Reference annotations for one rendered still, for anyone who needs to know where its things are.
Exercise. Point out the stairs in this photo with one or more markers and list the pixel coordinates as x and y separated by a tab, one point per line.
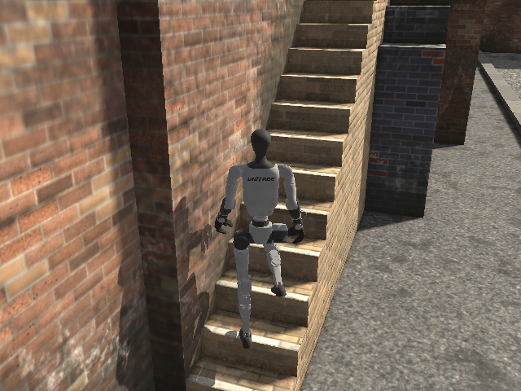
320	127

